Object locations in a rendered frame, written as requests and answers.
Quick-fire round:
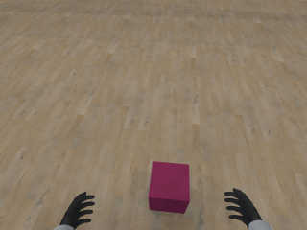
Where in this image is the carton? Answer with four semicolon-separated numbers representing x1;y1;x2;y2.
148;161;190;214

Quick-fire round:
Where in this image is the right robot hand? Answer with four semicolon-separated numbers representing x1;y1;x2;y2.
224;188;262;227

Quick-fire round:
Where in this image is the left robot hand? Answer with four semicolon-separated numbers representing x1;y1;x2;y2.
59;192;95;230

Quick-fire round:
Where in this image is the robot right forearm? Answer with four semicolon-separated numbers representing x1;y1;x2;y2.
248;219;273;230

